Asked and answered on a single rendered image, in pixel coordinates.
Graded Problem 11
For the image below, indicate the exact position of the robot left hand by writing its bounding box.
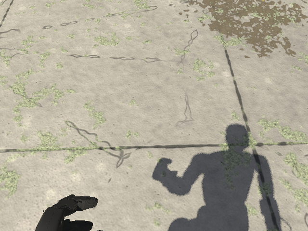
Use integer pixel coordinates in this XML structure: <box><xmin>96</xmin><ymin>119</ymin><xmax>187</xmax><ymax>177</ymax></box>
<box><xmin>35</xmin><ymin>194</ymin><xmax>103</xmax><ymax>231</ymax></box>

